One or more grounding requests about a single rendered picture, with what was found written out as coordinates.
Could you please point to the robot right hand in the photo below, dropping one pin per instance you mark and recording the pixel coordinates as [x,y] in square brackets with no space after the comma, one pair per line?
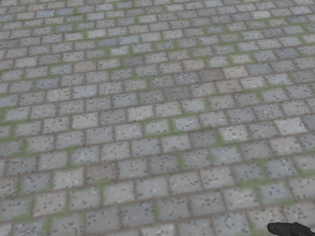
[289,229]

